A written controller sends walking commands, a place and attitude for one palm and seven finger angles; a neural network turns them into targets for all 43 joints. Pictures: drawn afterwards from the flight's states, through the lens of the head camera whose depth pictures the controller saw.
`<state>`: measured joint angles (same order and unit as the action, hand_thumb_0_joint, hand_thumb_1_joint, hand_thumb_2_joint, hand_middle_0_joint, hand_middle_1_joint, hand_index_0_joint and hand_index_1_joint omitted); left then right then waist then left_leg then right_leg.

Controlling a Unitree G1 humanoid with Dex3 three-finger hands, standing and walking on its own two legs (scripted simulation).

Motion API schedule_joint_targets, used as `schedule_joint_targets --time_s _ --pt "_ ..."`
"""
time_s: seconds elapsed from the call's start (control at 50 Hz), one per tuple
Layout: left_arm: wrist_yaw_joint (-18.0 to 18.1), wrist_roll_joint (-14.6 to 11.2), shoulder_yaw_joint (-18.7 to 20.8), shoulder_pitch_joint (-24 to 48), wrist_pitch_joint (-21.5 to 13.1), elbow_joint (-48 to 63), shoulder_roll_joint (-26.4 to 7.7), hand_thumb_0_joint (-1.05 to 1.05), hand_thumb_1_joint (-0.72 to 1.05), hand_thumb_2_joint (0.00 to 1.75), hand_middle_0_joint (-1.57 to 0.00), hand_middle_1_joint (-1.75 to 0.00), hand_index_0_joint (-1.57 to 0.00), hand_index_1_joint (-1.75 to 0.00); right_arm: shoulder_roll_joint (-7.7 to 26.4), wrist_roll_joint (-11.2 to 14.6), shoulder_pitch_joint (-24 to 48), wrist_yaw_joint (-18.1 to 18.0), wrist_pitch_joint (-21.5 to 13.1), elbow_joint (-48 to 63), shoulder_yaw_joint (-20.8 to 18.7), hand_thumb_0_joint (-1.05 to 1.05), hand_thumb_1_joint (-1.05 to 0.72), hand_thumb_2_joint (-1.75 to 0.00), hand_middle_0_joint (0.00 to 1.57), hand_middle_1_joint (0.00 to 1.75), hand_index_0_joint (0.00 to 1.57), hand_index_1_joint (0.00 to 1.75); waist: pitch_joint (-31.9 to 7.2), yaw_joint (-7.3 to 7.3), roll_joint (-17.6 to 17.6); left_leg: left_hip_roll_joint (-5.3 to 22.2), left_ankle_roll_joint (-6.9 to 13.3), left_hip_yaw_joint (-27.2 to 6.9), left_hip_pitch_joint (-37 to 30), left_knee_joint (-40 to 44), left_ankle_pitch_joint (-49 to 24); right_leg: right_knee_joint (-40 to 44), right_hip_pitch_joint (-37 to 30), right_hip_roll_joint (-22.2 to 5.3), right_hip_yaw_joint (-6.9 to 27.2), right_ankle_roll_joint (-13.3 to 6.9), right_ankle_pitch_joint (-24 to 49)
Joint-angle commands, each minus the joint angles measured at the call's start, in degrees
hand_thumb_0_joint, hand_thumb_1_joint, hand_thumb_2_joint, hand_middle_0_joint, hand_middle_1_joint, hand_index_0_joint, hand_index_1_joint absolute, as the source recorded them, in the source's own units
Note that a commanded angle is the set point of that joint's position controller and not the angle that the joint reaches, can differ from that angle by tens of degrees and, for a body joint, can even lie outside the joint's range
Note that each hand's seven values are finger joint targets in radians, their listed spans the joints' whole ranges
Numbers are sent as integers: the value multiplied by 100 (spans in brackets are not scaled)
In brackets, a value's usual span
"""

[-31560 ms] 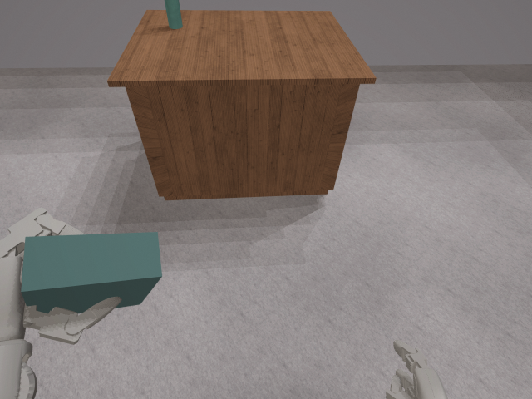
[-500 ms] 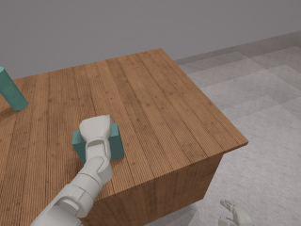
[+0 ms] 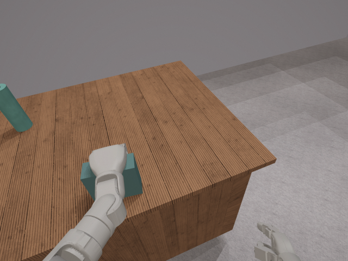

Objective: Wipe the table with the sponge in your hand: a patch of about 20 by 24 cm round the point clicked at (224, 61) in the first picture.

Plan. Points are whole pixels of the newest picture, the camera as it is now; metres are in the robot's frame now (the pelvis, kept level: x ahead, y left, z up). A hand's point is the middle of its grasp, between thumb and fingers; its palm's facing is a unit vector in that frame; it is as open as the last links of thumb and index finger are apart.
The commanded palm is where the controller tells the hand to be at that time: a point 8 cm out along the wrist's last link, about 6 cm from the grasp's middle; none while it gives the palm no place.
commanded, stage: wipe back along the third lane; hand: left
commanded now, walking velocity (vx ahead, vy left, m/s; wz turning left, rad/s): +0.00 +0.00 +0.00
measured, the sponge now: (116, 183) +0.32 +0.21 -0.02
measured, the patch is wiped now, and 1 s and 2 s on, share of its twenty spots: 1.00 1.00 1.00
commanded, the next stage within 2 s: slide back across to the middle lane in 0.16 s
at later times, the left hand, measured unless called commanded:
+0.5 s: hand (110, 182) +0.29 +0.20 +0.04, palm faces +0.02 -0.14 -0.99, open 9.5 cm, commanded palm +0.24 +0.20 +0.09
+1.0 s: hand (89, 192) +0.26 +0.24 +0.04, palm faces -0.03 -0.12 -0.99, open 9.5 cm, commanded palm +0.23 +0.25 +0.09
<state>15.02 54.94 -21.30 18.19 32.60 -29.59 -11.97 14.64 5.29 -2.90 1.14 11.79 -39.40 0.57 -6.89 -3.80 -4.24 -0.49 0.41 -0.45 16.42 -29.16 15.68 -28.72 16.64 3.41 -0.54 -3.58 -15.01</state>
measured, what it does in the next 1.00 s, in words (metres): stands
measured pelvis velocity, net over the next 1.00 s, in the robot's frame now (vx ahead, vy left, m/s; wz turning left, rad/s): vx -0.01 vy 0.00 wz -0.02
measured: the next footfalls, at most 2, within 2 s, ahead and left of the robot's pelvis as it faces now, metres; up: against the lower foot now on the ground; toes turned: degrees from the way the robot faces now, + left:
none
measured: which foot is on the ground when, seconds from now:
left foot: down 0.00-1.00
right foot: down 0.00-1.00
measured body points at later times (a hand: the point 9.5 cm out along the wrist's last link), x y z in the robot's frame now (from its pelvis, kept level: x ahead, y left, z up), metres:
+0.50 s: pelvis +0.00 +0.00 +0.00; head -0.03 -0.04 +0.45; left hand +0.28 +0.20 +0.09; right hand +0.24 -0.21 -0.08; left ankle -0.01 +0.12 -0.74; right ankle +0.00 -0.08 -0.74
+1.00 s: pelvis -0.01 +0.00 +0.00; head -0.04 -0.04 +0.45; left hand +0.26 +0.24 +0.09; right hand +0.21 -0.22 -0.09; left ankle -0.01 +0.12 -0.74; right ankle +0.00 -0.08 -0.74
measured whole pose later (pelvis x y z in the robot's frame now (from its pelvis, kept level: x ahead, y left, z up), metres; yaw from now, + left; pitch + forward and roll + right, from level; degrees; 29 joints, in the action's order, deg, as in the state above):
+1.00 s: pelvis -0.01 +0.00 +0.00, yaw -1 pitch -1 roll +0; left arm 8.8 54.3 -12.0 3.0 27.2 -12.8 -17.9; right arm 14.6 4.2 -1.6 -1.5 7.3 -40.1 1.5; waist -3.4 -5.1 -4.9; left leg 0.0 0.2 0.5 11.1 -26.2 14.0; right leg -26.2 11.9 4.0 0.6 -3.9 -13.1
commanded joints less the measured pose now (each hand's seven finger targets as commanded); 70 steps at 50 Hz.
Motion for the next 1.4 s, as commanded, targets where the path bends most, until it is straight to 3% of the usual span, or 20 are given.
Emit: schedule_joint_targets --time_s 0.0,0.06,0.18,0.28,0.32,0.36,0.44,0.56,0.62,0.68,0.72,0.76,0.82,0.86,0.92,1.1,1.22,1.28,1.32,1.38 --pt "-150 -240 7 788 -2 727 128 0 10 130 -120 -160 -120 -160 536 23 1283 5 -309 1016 -156 0 -90 -90 20 30 20 30 -773 13 945 -151 191 0 -207 258 -1007 465 -608 -130 285 -43 1481" --pt "-124 -316 228 315 17 895 -32 0 10 130 -120 -160 -120 -160 538 14 1348 48 -311 1044 -168 0 -90 -90 20 30 20 30 -825 -112 938 -149 183 8 -225 256 -1097 430 -747 -131 310 -51 1652" --pt "-153 -276 17 338 116 1187 104 0 10 130 -120 -160 -120 -160 522 20 1463 78 -298 1049 -147 0 -90 -90 20 30 20 30 -751 -51 1028 -155 201 19 -291 241 -1143 426 -740 -121 360 -44 1751" --pt "-144 -242 307 231 159 1480 -200 0 10 130 -120 -160 -120 -160 525 7 1532 60 -303 1062 -139 0 -90 -90 20 30 20 30 -887 -121 1049 -181 204 31 -314 241 -1251 384 -946 -138 442 -37 2040" --pt "-128 -192 753 80 161 1782 -658 0 10 130 -120 -160 -120 -160 546 -8 1613 67 -300 1079 -151 0 -90 -90 20 30 20 30 -1020 -236 798 -191 185 -12 -385 257 -1423 346 -1097 -135 545 -80 2286" --pt "-165 -150 417 -124 174 2017 -392 0 10 130 -120 -160 -120 -160 483 4 1619 92 -311 1153 -136 0 -90 -90 20 30 20 30 -979 -189 785 -193 202 13 -471 244 -1546 312 -1136 -148 459 -69 2417" --pt "-237 -9 698 -472 194 2369 -809 0 10 130 -120 -160 -120 -160 487 2 1663 82 -360 1187 -93 0 -90 -90 20 30 20 30 -836 -226 620 -203 198 -15 -506 300 -1565 321 -1165 -122 544 -90 2398" --pt "-343 137 770 -103 208 2593 -993 0 10 130 -120 -160 -120 -160 497 -9 1707 3 -465 1136 -75 0 -90 -90 20 30 20 30 -464 -175 607 -178 224 -91 -569 450 -1201 540 -846 -60 554 -102 1412" --pt "-345 116 1336 -208 75 2615 -1494 0 10 130 -120 -160 -120 -160 542 -49 1696 -79 -522 1069 -67 0 -90 -90 20 30 20 30 -587 -263 585 -197 213 -122 -590 506 -1119 631 -967 -41 720 -113 1318" --pt "-378 150 1061 -208 1 2489 -1214 0 10 130 -120 -160 -120 -160 502 -43 1681 -130 -584 1053 -45 0 -90 -90 20 30 20 30 -437 -193 604 -196 211 -95 -558 541 -995 696 -873 -64 665 -90 1083" --pt "-405 217 1336 -38 -71 2544 -1517 0 10 130 -120 -160 -120 -160 552 -66 1690 -176 -612 1023 -60 0 -90 -90 20 30 20 30 -482 -224 342 -208 215 -133 -615 573 -903 761 -821 -43 752 -125 827" --pt "-419 187 1178 -180 -136 2445 -1312 0 10 130 -120 -160 -120 -160 513 -58 1649 -193 -655 1029 -53 0 -90 -90 20 30 20 30 -437 -212 362 -209 224 -98 -606 570 -897 758 -815 -60 643 -106 804" --pt "-459 150 1528 -203 -272 2481 -1638 0 10 130 -120 -160 -120 -160 564 -95 1591 -245 -704 1002 -74 0 -90 -90 20 30 20 30 -572 -252 374 -212 228 -143 -611 586 -898 791 -900 -56 733 -111 835" --pt "-453 99 1551 -398 -358 2363 -1623 0 10 130 -120 -160 -120 -160 551 -88 1549 -276 -742 993 -78 0 -90 -90 20 30 20 30 -519 -249 611 -216 234 -121 -547 548 -898 788 -943 -81 707 -74 908" --pt "-479 100 1673 -358 -484 2496 -1729 0 10 130 -120 -160 -120 -160 583 -111 1541 -304 -798 989 -99 0 -90 -90 20 30 20 30 -507 -263 482 -224 237 -155 -608 570 -856 870 -877 -79 786 -89 803" --pt "-437 189 1629 198 -689 1891 -1771 0 10 130 -120 -160 -120 -160 641 -112 1273 -406 -893 777 -139 0 -90 -90 20 30 20 30 -256 -86 662 -206 241 -130 -439 538 -684 877 -580 -81 668 -49 667" --pt "-346 192 1980 348 -977 1614 -2016 0 10 130 -120 -160 -120 -160 664 -133 1082 -461 -939 716 -188 0 -90 -90 20 30 20 30 -793 -163 552 -243 227 -114 -357 436 -931 663 -834 -86 716 -72 1301" --pt "-325 164 1802 503 -1017 1126 -1851 0 10 130 -120 -160 -120 -160 682 -116 931 -484 -937 659 -201 0 -90 -90 20 30 20 30 -595 1 898 -222 234 -52 -156 351 -736 673 -662 -122 667 13 1238" --pt "-341 136 1986 783 -1057 1024 -2099 0 10 130 -120 -160 -120 -160 721 -101 918 -503 -923 641 -198 0 -90 -90 20 30 20 30 -658 1 828 -229 230 -72 -95 352 -694 682 -662 -120 762 0 1201" --pt "-338 156 1807 869 -1148 896 -1938 0 10 130 -120 -160 -120 -160 710 -95 795 -506 -923 678 -213 0 -90 -90 20 30 20 30 -713 66 649 -238 236 -35 -29 277 -695 598 -602 -148 649 24 1270"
